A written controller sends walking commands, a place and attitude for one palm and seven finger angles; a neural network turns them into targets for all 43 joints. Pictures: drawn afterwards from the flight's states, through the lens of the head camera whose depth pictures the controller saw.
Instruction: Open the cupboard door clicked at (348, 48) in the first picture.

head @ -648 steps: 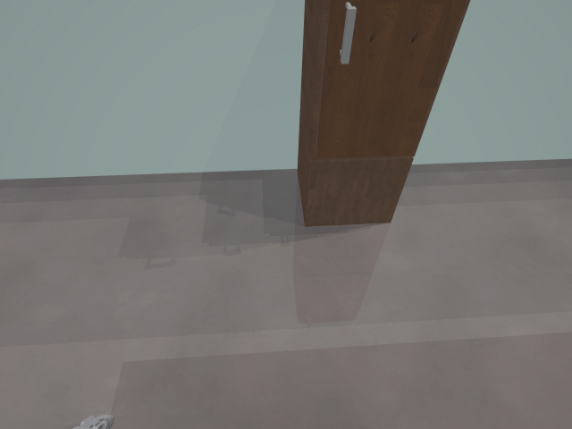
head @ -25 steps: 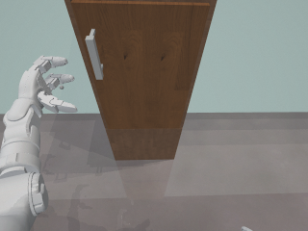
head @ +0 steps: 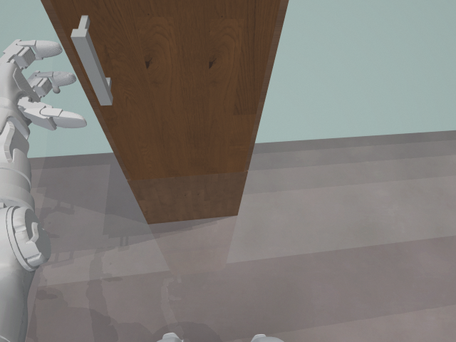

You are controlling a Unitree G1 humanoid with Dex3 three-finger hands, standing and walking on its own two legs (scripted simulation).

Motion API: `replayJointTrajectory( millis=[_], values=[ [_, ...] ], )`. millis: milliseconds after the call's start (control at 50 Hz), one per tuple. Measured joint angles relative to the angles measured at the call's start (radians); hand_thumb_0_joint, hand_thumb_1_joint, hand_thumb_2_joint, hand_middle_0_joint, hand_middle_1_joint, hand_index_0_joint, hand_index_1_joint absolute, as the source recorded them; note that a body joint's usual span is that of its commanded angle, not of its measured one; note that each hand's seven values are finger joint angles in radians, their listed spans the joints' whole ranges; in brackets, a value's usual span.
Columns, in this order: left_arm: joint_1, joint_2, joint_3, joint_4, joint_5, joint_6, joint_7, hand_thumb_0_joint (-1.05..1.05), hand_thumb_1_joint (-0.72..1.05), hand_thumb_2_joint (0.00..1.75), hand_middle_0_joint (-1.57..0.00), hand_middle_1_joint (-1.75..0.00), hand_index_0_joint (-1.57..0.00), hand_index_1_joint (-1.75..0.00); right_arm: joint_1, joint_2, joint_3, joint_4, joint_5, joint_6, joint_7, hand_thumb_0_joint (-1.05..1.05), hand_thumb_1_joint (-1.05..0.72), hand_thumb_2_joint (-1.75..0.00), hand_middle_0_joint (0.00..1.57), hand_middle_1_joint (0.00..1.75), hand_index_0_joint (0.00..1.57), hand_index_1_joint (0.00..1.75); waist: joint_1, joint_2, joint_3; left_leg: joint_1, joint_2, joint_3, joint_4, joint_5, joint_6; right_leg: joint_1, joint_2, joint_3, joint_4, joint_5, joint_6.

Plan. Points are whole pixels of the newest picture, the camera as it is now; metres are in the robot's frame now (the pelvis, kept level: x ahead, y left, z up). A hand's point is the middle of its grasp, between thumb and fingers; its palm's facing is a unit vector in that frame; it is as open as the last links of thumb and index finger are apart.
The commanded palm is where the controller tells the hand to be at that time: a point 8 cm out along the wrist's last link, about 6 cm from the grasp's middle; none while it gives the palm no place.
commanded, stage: move the hooked fingers beside the handle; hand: left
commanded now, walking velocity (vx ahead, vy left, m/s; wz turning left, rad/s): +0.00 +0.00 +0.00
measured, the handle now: (96, 63) +0.58 +0.20 +0.14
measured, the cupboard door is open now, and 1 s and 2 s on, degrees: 0 0 0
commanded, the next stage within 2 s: slide the fingers in behind the handle in 0.88 s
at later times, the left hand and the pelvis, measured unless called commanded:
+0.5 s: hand (52, 88) +0.51 +0.25 +0.14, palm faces +0.06 -1.00 +0.00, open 14.0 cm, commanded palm +0.49 +0.30 +0.14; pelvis +0.01 +0.01 +0.00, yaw -1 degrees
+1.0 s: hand (64, 87) +0.51 +0.24 +0.14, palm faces +0.05 -1.00 +0.00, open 14.0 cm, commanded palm +0.49 +0.29 +0.13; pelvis +0.00 +0.01 -0.01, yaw +0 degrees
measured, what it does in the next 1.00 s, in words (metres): stands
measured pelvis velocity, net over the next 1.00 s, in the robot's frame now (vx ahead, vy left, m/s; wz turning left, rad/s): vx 0.00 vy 0.01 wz -0.01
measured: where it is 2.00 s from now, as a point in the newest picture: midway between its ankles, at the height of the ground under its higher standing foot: outside the picture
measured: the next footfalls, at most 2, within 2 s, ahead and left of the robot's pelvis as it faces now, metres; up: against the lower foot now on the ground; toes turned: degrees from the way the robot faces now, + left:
none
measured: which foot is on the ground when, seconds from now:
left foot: down 0.00-1.00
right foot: down 0.00-1.00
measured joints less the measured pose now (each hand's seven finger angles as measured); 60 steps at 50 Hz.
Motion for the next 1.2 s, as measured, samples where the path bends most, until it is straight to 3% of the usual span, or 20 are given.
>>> replayJointTrajectory(
  millis=[200,420,620,860,1000,1200],
  values=[
    [-0.065,0.055,0.014,0.047,0.018,0.003,-0.007,-0.02,-0.5,0.3,-0.3,-1.2,-0.3,-1.2,0.024,0.0,0.002,-0.008,-0.01,0.024,0.005,0.0,-0.9,-0.9,0.21,0.3,0.2,0.3,-0.024,0.002,-0.003,-0.048,0.007,0.0,0.017,-0.009,0.0,-0.044,0.007,0.001,0.004,-0.001,0.001],
    [0.024,0.019,0.038,-0.023,0.01,0.007,-0.007,-0.02,-0.5,0.3,-0.3,-1.2,-0.3,-1.2,0.032,0.013,-0.001,-0.029,-0.009,0.059,0.018,0.0,-0.9,-0.9,0.21,0.3,0.2,0.3,-0.01,0.003,-0.02,-0.029,0.01,0.01,0.017,-0.026,0.005,-0.024,0.009,0.012,-0.005,-0.008,0.006],
    [0.013,-0.009,-0.013,-0.023,-0.01,0.005,-0.007,-0.02,-0.5,0.3,-0.3,-1.2,-0.3,-1.2,-0.012,0.017,0.001,-0.029,-0.005,0.053,0.017,0.0,-0.9,-0.9,0.21,0.3,0.2,0.3,0.009,0.004,-0.028,-0.026,0.0,-0.005,0.031,-0.032,0.008,-0.01,0.001,-0.002,0.002,-0.016,0.01],
    [-0.035,-0.04,-0.037,-0.005,0.004,-0.016,0.033,-0.02,-0.5,0.3,-0.3,-1.2,-0.3,-1.2,-0.025,0.013,0.003,-0.026,-0.014,0.035,0.02,0.0,-0.9,-0.9,0.21,0.3,0.2,0.3,0.004,0.005,-0.02,-0.055,-0.005,-0.012,0.052,-0.027,0.009,-0.04,-0.005,-0.009,0.029,-0.019,0.01],
    [-0.028,-0.014,0.002,0.008,0.028,-0.013,0.049,-0.02,-0.5,0.3,-0.3,-1.2,-0.3,-1.2,0.001,0.014,0.007,-0.029,-0.015,0.039,0.021,0.0,-0.9,-0.9,0.21,0.3,0.2,0.3,-0.015,0.008,-0.02,-0.058,0.003,-0.002,0.051,-0.025,0.007,-0.051,0.002,0.002,0.034,-0.015,0.008],
    [-0.024,0.002,-0.015,0.01,0.009,-0.008,0.031,-0.02,-0.5,0.3,-0.3,-1.2,-0.3,-1.2,0.038,0.011,0.003,-0.011,-0.009,0.041,0.018,0.0,-0.9,-0.9,0.21,0.3,0.2,0.3,-0.017,0.009,-0.016,-0.054,0.008,-0.009,0.044,-0.02,0.003,-0.042,0.009,-0.003,0.022,-0.008,0.003]
  ],
)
